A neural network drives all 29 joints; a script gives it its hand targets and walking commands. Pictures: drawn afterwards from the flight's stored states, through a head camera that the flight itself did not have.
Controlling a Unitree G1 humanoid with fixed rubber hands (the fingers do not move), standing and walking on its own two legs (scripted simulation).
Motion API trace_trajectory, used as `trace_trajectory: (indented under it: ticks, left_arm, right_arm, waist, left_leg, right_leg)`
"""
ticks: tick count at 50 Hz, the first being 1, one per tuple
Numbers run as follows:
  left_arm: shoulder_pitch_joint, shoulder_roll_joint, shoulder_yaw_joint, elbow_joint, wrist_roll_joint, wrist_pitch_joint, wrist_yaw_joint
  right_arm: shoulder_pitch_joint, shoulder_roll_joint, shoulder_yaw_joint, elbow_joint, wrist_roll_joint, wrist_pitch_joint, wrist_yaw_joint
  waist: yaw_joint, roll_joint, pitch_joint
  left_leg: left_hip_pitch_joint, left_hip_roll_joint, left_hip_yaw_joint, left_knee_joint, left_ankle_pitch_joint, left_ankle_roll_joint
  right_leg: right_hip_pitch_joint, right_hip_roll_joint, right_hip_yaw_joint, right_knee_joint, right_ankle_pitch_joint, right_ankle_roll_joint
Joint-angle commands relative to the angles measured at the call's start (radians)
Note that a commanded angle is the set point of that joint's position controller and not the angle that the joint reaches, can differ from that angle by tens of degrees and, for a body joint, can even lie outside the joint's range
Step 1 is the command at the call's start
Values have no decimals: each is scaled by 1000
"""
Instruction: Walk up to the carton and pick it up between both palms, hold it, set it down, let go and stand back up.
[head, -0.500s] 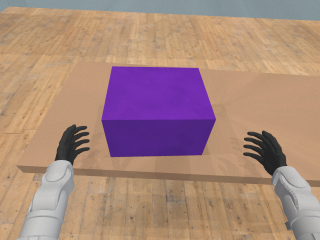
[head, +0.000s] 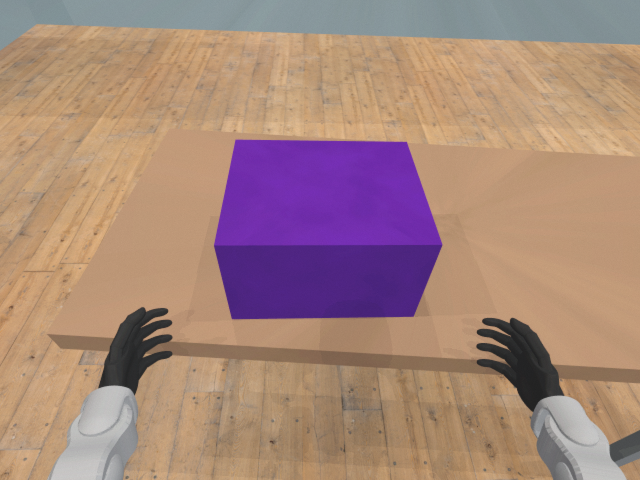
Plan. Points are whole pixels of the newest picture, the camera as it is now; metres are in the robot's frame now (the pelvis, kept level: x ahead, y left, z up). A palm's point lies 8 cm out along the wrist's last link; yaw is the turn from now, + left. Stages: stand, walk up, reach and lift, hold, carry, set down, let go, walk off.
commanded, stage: set down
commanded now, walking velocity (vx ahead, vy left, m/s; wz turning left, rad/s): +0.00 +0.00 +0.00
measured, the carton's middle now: (323, 226) +0.50 +0.01 +0.02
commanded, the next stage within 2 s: let go in 1.00 s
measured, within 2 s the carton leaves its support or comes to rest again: neither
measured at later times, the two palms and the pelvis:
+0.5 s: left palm (124, 431) +0.19 +0.25 -0.04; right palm (510, 446) +0.19 -0.23 -0.04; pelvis +0.01 +0.01 +0.00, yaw -1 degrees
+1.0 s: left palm (148, 459) +0.17 +0.22 -0.08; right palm out of the picture +0.15 -0.23 -0.08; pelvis +0.00 +0.00 +0.00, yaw -2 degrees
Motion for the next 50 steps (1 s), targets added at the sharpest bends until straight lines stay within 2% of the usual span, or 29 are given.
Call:
trace_trajectory:
  ticks: [1, 4, 6, 7, 8, 9, 10, 11, 12, 14, 17, 18, 20, 21, 25, 27, 28, 30, 31, 33, 35, 37, 38, 40, 42, 43, 47, 48, 50]
  left_arm:
    - [-102, 83, 25, -223, 43, -20, 27]
    - [-38, 68, 29, -152, 81, -11, 30]
    - [-23, 81, 35, -210, 79, -32, 38]
    - [-19, 86, 36, -219, 84, -40, 41]
    - [10, 68, 32, -157, 101, -37, 37]
    - [-30, 88, 33, -245, 81, -60, 39]
    - [26, 70, 23, -157, 100, -55, 36]
    - [42, 60, 22, -134, 108, -60, 25]
    - [59, 62, 21, -140, 106, -70, 18]
    - [59, 75, 24, -150, 105, -88, 12]
    - [69, 58, -3, -126, 106, -114, 13]
    - [88, 41, -13, -49, 116, -110, 6]
    - [81, 55, -15, -116, 97, -131, 5]
    - [111, 38, -17, -59, 109, -127, 1]
    - [106, 32, -31, -35, 102, -133, -8]
    - [115, 21, -35, 34, 128, -115, -13]
    - [92, 30, -34, -6, 115, -115, -12]
    - [82, 23, -38, 41, 139, -95, -10]
    - [49, 31, -40, -20, 130, -98, -5]
    - [60, 22, -44, 70, 151, -80, -4]
    - [17, 35, -40, 28, 142, -80, -1]
    - [43, 24, -45, 132, 180, -58, -5]
    - [23, 44, -34, 65, 171, -60, -4]
    - [25, 29, -43, 105, 184, -50, -4]
    - [37, 33, -39, 122, 195, -39, -7]
    - [21, 41, -39, 85, 179, -41, -6]
    - [29, 49, -35, 140, 195, -32, -16]
    - [10, 59, -35, 71, 184, -39, -8]
    - [40, 45, -38, 161, 199, -27, -22]
  right_arm:
    - [-99, -170, -92, -172, -3, -21, 27]
    - [-47, -157, -78, -123, -22, -16, 34]
    - [-29, -140, -74, -188, -17, -34, 33]
    - [-32, -141, -69, -216, -21, -44, 30]
    - [1, -138, -65, -149, -29, -43, 30]
    - [-18, -123, -70, -222, -23, -60, 25]
    - [31, -129, -63, -139, -42, -61, 24]
    - [42, -110, -57, -126, -48, -68, 20]
    - [60, -99, -49, -140, -56, -78, 16]
    - [69, -82, -48, -154, -62, -101, -1]
    - [78, -70, -55, -102, -83, -135, -4]
    - [90, -65, -50, -34, -109, -139, -6]
    - [82, -58, -56, -99, -117, -163, -15]
    - [101, -64, -50, -41, -127, -165, -17]
    - [94, -46, -47, -15, -150, -184, -28]
    - [94, -41, -42, 54, -172, -174, -28]
    - [83, -25, -42, 29, -174, -175, -33]
    - [77, -23, -48, 87, -198, -160, -35]
    - [56, -8, -53, 38, -194, -161, -37]
    - [60, 3, -42, 119, -222, -146, -36]
    - [29, 25, -46, 67, -229, -145, -38]
    - [53, 40, -37, 185, -257, -134, -40]
    - [36, 51, -39, 118, -256, -140, -46]
    - [36, 55, -36, 166, -271, -141, -56]
    - [41, 66, -38, 172, -287, -145, -65]
    - [25, 66, -38, 131, -283, -152, -71]
    - [38, 85, -37, 187, -310, -163, -83]
    - [20, 82, -41, 127, -298, -174, -85]
    - [46, 86, -36, 210, -317, -173, -89]
  waist:
    - [2, -8, -117]
    - [4, -2, -85]
    - [28, 3, -117]
    - [24, -2, -133]
    - [20, 1, -107]
    - [28, 5, -160]
    - [16, 10, -120]
    - [18, 5, -108]
    - [21, -12, -115]
    - [20, -1, -131]
    - [15, 15, -114]
    - [1, 1, -86]
    - [4, -11, -109]
    - [-2, -13, -77]
    - [-4, -31, -69]
    - [-9, -19, -18]
    - [-6, -26, -31]
    - [-12, -4, 7]
    - [-8, -1, -10]
    - [-14, 0, 31]
    - [-5, -1, 0]
    - [-11, 14, 39]
    - [1, 19, -2]
    - [-6, 20, 8]
    - [-7, 21, -8]
    - [2, 13, -20]
    - [-10, 14, -40]
    - [-3, 22, -56]
    - [-8, 3, -9]
  left_leg:
    - [82, 2, -10, -39, 183, -29]
    - [82, -4, -1, -32, 175, -30]
    - [70, -5, 6, -30, 197, -28]
    - [60, -5, 9, -23, 216, -26]
    - [55, -7, 7, -19, 220, -33]
    - [55, -9, 12, -15, 228, -30]
    - [65, -9, 15, -11, 238, -34]
    - [68, -8, 15, -2, 248, -35]
    - [78, -11, 22, 2, 253, -32]
    - [72, -11, 25, 9, 270, -29]
    - [87, -3, 19, 18, 286, -43]
    - [96, 2, 13, 18, 286, -47]
    - [106, 6, 14, 23, 311, -46]
    - [109, 9, 10, 28, 321, -51]
    - [117, 16, 5, 33, 319, -56]
    - [104, 15, 13, 23, 265, -55]
    - [106, 18, 15, 14, 263, -51]
    - [98, 23, 13, 4, 207, -51]
    - [95, 26, 13, -2, 193, -48]
    - [78, 26, 18, -6, 146, -45]
    - [51, 27, 22, -20, 92, -34]
    - [45, 26, 29, -23, 63, -35]
    - [48, 25, 29, -22, 72, -30]
    - [52, 24, 32, -15, 87, -30]
    - [59, 21, 39, -6, 100, -29]
    - [55, 20, 39, -4, 98, -24]
    - [75, 18, 42, 15, 149, -29]
    - [76, 18, 39, 15, 154, -27]
    - [82, 17, 44, 22, 164, -26]
  right_leg:
    - [16, 0, 35, -52, 79, -36]
    - [25, -5, 41, -53, 95, -33]
    - [61, -10, 50, -43, 136, -33]
    - [78, -14, 56, -38, 165, -30]
    - [73, -14, 54, -39, 171, -30]
    - [90, -16, 56, -31, 186, -25]
    - [79, -14, 54, -33, 194, -30]
    - [76, -14, 52, -36, 202, -29]
    - [92, -14, 54, -36, 224, -25]
    - [105, -20, 57, -28, 256, -21]
    - [63, -15, 44, -23, 229, -27]
    - [47, -12, 39, -31, 214, -32]
    - [63, -6, 34, -28, 228, -30]
    - [51, -3, 31, -29, 228, -32]
    - [50, 2, 20, -30, 208, -31]
    - [39, 1, 21, -43, 155, -36]
    - [50, 3, 19, -38, 156, -35]
    - [35, 3, 15, -43, 95, -37]
    - [37, 0, 16, -40, 91, -34]
    - [23, -6, 21, -43, 56, -37]
    - [50, -14, 28, -38, 30, -31]
    - [39, -19, 30, -41, 12, -35]
    - [66, -17, 27, -34, 24, -31]
    - [66, -15, 24, -28, 37, -27]
    - [68, -16, 24, -25, 51, -23]
    - [77, -18, 24, -22, 49, -21]
    - [67, -16, 17, -11, 95, -16]
    - [73, -15, 19, -3, 100, -15]
    - [50, -16, 15, -12, 103, -13]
